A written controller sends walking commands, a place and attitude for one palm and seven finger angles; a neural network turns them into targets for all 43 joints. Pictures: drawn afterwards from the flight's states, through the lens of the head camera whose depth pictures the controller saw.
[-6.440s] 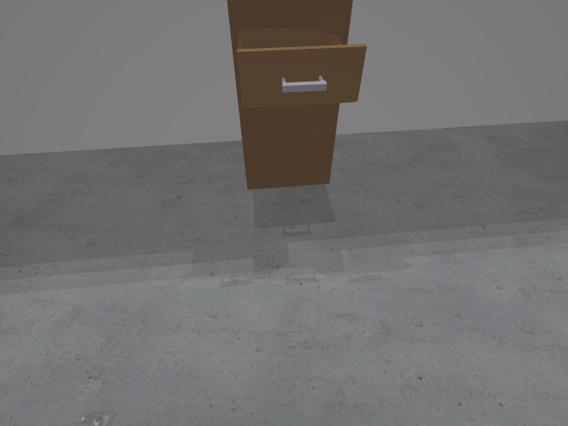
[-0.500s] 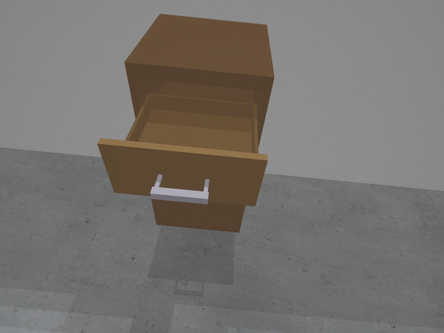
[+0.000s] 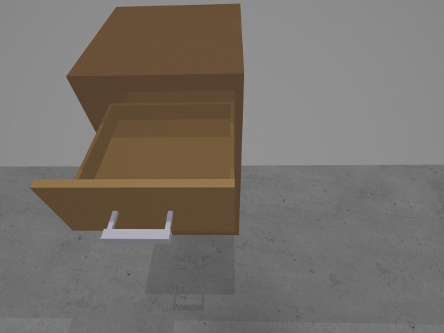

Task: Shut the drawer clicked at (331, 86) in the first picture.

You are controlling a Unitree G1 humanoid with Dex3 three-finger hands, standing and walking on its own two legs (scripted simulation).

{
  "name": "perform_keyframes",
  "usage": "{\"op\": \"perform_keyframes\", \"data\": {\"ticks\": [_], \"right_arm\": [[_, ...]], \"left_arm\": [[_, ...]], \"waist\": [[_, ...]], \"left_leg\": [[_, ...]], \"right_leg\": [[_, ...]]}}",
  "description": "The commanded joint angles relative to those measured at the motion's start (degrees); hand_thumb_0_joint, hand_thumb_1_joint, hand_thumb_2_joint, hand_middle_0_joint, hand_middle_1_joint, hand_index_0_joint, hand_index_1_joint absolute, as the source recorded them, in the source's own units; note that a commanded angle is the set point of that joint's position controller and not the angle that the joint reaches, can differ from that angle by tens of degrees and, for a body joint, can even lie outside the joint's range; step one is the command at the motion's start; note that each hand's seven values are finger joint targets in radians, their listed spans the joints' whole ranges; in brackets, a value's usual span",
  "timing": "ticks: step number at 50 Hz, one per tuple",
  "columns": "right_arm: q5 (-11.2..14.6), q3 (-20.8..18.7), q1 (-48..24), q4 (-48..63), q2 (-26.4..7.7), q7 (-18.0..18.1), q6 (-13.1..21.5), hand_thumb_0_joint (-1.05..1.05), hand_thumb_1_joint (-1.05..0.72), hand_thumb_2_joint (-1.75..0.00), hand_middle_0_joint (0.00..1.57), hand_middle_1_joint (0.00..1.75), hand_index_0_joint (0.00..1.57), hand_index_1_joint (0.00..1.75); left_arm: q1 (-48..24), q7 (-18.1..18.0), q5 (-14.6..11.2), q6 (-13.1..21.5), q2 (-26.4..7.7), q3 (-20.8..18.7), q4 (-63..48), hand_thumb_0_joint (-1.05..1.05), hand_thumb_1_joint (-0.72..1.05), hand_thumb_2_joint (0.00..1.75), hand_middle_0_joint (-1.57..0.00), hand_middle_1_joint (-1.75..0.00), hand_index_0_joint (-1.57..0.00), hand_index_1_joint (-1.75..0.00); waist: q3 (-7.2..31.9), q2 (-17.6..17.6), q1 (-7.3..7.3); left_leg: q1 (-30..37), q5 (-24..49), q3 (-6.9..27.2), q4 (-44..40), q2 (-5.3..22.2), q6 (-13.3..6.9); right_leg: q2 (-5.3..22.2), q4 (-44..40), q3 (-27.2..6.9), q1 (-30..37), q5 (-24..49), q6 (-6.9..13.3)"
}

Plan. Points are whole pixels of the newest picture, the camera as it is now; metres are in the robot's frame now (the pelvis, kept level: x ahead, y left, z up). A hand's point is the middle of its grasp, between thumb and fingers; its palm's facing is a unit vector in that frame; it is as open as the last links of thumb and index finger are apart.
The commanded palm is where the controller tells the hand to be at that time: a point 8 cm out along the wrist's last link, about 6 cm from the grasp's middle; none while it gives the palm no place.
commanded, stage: come to a stop and stand still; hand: left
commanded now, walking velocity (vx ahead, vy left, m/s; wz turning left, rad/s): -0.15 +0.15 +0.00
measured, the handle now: (139, 226) +0.32 +0.19 -0.02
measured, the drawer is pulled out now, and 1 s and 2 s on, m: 0.30 0.30 0.30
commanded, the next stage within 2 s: look again from close up in 0.70 s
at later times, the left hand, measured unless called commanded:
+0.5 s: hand out of the picture -0.03 +0.27 -0.16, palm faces +0.05 -0.95 -0.31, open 7.3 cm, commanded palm none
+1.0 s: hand out of the picture +0.00 +0.25 -0.15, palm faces +0.00 -0.97 -0.24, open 7.3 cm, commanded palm none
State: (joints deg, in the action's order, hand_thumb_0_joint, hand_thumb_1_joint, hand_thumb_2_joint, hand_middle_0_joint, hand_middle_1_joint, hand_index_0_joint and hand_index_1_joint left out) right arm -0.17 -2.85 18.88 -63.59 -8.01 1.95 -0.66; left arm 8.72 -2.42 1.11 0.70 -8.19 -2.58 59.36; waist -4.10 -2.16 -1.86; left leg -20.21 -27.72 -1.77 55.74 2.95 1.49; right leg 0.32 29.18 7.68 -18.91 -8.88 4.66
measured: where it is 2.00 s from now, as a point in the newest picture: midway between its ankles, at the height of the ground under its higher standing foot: outside the picture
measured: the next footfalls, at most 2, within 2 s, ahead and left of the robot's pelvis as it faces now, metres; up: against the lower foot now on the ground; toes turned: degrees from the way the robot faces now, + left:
left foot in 0.28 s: -0.01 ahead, +0.15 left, +0.00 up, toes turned +2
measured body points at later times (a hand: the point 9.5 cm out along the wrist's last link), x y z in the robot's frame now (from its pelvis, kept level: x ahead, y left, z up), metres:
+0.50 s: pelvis -0.04 +0.07 -0.01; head -0.07 +0.04 +0.44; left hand -0.03 +0.32 -0.14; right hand +0.03 -0.16 -0.16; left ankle -0.05 +0.15 -0.73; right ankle -0.01 -0.03 -0.73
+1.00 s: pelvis -0.03 +0.07 +0.01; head -0.03 +0.05 +0.46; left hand +0.00 +0.30 -0.14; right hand -0.06 -0.14 -0.16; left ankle -0.05 +0.15 -0.73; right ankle -0.01 -0.03 -0.73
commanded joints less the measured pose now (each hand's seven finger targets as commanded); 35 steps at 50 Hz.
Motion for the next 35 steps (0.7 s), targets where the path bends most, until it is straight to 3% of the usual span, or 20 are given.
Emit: {"op": "perform_keyframes", "data": {"ticks": [1,8,9,10,11,12,13,14,15,16,17,20,23,26,27,28,29,31,33,35], "right_arm": [[-0.47,-0.45,5.95,1.09,-1.56,-0.41,-2.04,0.00,-0.90,-0.90,0.20,0.30,0.20,0.30],[-0.33,-0.83,-0.20,4.92,-3.45,-0.87,-1.17,0.00,-0.90,-0.90,0.20,0.30,0.20,0.30],[-0.54,-2.06,1.85,9.75,-8.71,-1.45,-0.76,0.00,-0.90,-0.90,0.20,0.30,0.20,0.30],[-0.64,-1.65,-0.13,12.06,-5.75,-1.64,-0.54,0.00,-0.90,-0.90,0.20,0.30,0.20,0.30],[-0.52,-1.26,-2.16,12.57,-5.49,-1.63,-0.32,0.00,-0.90,-0.90,0.20,0.30,0.20,0.30],[-0.27,-0.84,-0.63,12.37,-4.61,-1.58,-0.22,0.00,-0.90,-0.90,0.20,0.30,0.20,0.30],[-0.51,-0.43,0.84,12.34,-4.74,-1.38,-0.14,0.00,-0.90,-0.90,0.20,0.30,0.20,0.30],[-0.84,-0.38,2.33,12.60,-6.76,-1.21,-0.01,0.00,-0.90,-0.90,0.20,0.30,0.20,0.30],[-1.38,-0.71,-0.07,13.99,-9.90,-1.15,-0.06,0.00,-0.90,-0.90,0.20,0.30,0.20,0.30],[-1.49,-0.79,-4.99,16.02,-11.04,-1.20,-0.33,0.00,-0.90,-0.90,0.20,0.30,0.20,0.30],[-1.33,-0.36,-7.74,16.54,-9.97,-1.19,-0.07,0.00,-0.90,-0.90,0.20,0.30,0.20,0.30],[-1.39,0.00,-9.26,16.31,-10.44,-1.32,-0.33,0.00,-0.90,-0.90,0.20,0.30,0.20,0.30],[-1.18,0.24,-7.41,15.21,-10.04,-1.07,-0.04,0.00,-0.90,-0.90,0.20,0.30,0.20,0.30],[-0.38,1.06,-3.23,14.17,-7.41,-0.88,0.63,0.00,-0.90,-0.90,0.20,0.30,0.20,0.30],[-0.25,1.24,-1.72,13.58,-6.85,-1.02,0.96,0.00,-0.90,-0.90,0.20,0.30,0.20,0.30],[-0.19,1.31,-0.02,12.55,-6.60,-0.83,0.62,0.00,-0.90,-0.90,0.20,0.30,0.20,0.30],[-0.32,1.20,1.31,11.79,-7.12,-0.80,0.75,0.00,-0.90,-0.90,0.20,0.30,0.20,0.30],[-0.39,1.29,1.90,10.53,-7.51,-0.92,1.15,0.00,-0.90,-0.90,0.20,0.30,0.20,0.30],[-0.46,1.57,0.95,9.51,-7.63,-0.98,1.76,0.00,-0.90,-0.90,0.20,0.30,0.20,0.30],[-0.50,1.85,-0.43,8.86,-7.88,-0.88,2.00,0.00,-0.90,-0.90,0.20,0.30,0.20,0.30]], "left_arm": [[3.13,-0.32,0.35,-0.13,-9.07,-1.70,-2.24,0.00,0.90,0.90,-0.20,-0.30,-0.20,-0.30],[4.81,-0.19,0.88,-1.07,-10.97,-2.63,-2.32,0.00,0.90,0.90,-0.20,-0.30,-0.20,-0.30],[8.30,-2.41,1.07,-0.61,-14.20,-1.72,-4.32,0.00,0.90,0.90,-0.20,-0.30,-0.20,-0.30],[5.56,-2.34,1.03,-0.96,-15.09,-2.41,-6.89,0.00,0.90,0.90,-0.20,-0.30,-0.20,-0.30],[5.83,-2.01,1.06,-1.10,-13.86,-2.43,-6.68,0.00,0.90,0.90,-0.20,-0.30,-0.20,-0.30],[5.08,-1.79,0.91,-1.29,-13.90,-1.72,-6.42,0.00,0.90,0.90,-0.20,-0.30,-0.20,-0.30],[4.57,-1.45,0.58,-1.73,-11.94,-1.18,-6.90,0.00,0.90,0.90,-0.20,-0.30,-0.20,-0.30],[3.79,-1.15,0.16,-2.13,-9.17,-0.39,-7.19,0.00,0.90,0.90,-0.20,-0.30,-0.20,-0.30],[4.90,-0.65,-0.42,-2.54,-6.47,0.01,-7.53,0.00,0.90,0.90,-0.20,-0.30,-0.20,-0.30],[6.52,-0.38,-0.26,-2.84,-6.39,-0.23,-7.33,0.00,0.90,0.90,-0.20,-0.30,-0.20,-0.30],[7.08,-0.32,0.55,-3.40,-6.79,0.18,-6.50,0.00,0.90,0.90,-0.20,-0.30,-0.20,-0.30],[11.35,0.14,0.25,-3.16,-5.96,0.16,-6.03,0.00,0.90,0.90,-0.20,-0.30,-0.20,-0.30],[12.75,0.42,0.18,-2.15,-5.93,0.31,-6.27,0.00,0.90,0.90,-0.20,-0.30,-0.20,-0.30],[12.49,0.22,0.40,-0.25,-7.50,0.99,-6.74,0.00,0.90,0.90,-0.20,-0.30,-0.20,-0.30],[11.88,0.24,0.34,0.13,-8.08,1.30,-6.82,0.00,0.90,0.90,-0.20,-0.30,-0.20,-0.30],[10.21,0.29,0.04,0.61,-8.38,0.93,-6.48,0.00,0.90,0.90,-0.20,-0.30,-0.20,-0.30],[9.24,0.24,-0.03,0.77,-7.98,1.02,-6.68,0.00,0.90,0.90,-0.20,-0.30,-0.20,-0.30],[8.25,0.24,-0.22,0.58,-7.38,1.31,-6.83,0.00,0.90,0.90,-0.20,-0.30,-0.20,-0.30],[8.90,0.29,-0.38,0.33,-7.29,1.34,-6.33,0.00,0.90,0.90,-0.20,-0.30,-0.20,-0.30],[10.03,0.25,-0.36,0.12,-6.79,1.48,-5.29,0.00,0.90,0.90,-0.20,-0.30,-0.20,-0.30]], "waist": [[4.28,7.11,1.59],[6.81,11.53,3.62],[16.63,5.52,1.02],[16.09,3.65,1.86],[14.03,2.17,2.55],[10.62,4.22,0.67],[7.33,1.82,0.13],[2.94,-1.57,-0.74],[-0.71,-8.24,0.63],[-3.98,-6.91,2.29],[-6.89,-10.41,2.80],[-7.06,-2.01,4.18],[-6.82,-0.85,4.19],[-2.94,4.87,1.88],[-0.20,4.64,0.57],[3.36,11.76,-0.25],[5.38,14.24,-0.75],[5.01,10.69,-0.90],[4.43,2.23,0.31],[2.76,-0.76,1.58]], "left_leg": [[2.34,2.88,1.26,-1.12,-0.27,0.43],[2.70,1.89,0.86,-12.45,-1.31,0.35],[2.29,-0.39,-2.31,-7.90,-4.71,1.36],[1.14,-1.12,-0.67,-12.17,-2.16,-0.13],[3.39,2.16,-1.56,-20.43,-3.54,-0.78],[8.14,7.70,-2.66,-29.38,-4.62,-1.11],[12.16,10.45,-3.02,-33.94,-3.67,-1.13],[9.94,8.58,1.63,-38.57,0.78,-2.53],[1.30,3.44,11.30,-43.37,8.67,-5.76],[-7.03,-0.68,13.30,-45.28,11.23,-8.39],[-11.26,-2.69,13.37,-46.82,9.74,-8.03],[-12.26,1.22,9.27,-44.00,7.58,-8.79],[-6.44,2.17,9.25,-40.86,6.64,-8.19],[0.76,5.24,6.68,-34.17,0.50,-4.83],[6.14,9.15,5.66,-33.10,-0.78,-4.41],[9.35,10.75,4.45,-31.78,-0.35,-4.14],[11.69,10.99,3.80,-31.36,-0.28,-3.96],[13.24,11.84,4.58,-33.64,0.51,-4.11],[11.08,12.31,6.86,-37.86,2.37,-4.52],[7.08,10.42,8.08,-40.21,3.51,-4.67]], "right_leg": [[17.43,-15.11,-15.21,-1.12,9.69,6.33],[16.95,-15.09,-18.07,4.14,1.31,6.69],[18.71,-11.31,-23.84,14.41,11.85,4.65],[17.33,-7.23,-21.13,12.34,-1.97,6.08],[15.37,-6.72,-19.13,7.96,-5.50,5.58],[13.48,-5.58,-16.47,3.01,-8.53,3.27],[10.48,-4.58,-12.86,-3.00,-15.38,0.65],[6.74,0.62,-9.45,-6.65,-17.52,-1.87],[2.27,5.59,-5.14,-6.11,-15.92,-4.41],[0.77,10.20,-4.68,-2.33,-12.69,-4.12],[0.97,14.64,-6.17,-1.01,-11.57,-4.05],[-0.37,20.55,-7.76,0.71,-10.10,-4.05],[0.65,7.24,-8.21,1.21,-7.99,-3.58],[6.08,-7.25,-19.49,0.27,-8.42,-0.35],[7.55,-8.35,-20.85,-1.33,-8.11,0.60],[7.44,-8.81,-20.75,-0.87,-7.73,0.93],[7.77,-9.50,-20.28,-0.66,-8.84,0.78],[6.66,-9.47,-18.45,-1.67,-10.85,-0.15],[4.71,-7.58,-15.85,0.92,-7.73,-1.03],[3.94,-5.93,-13.95,4.08,-4.73,-1.55]]}}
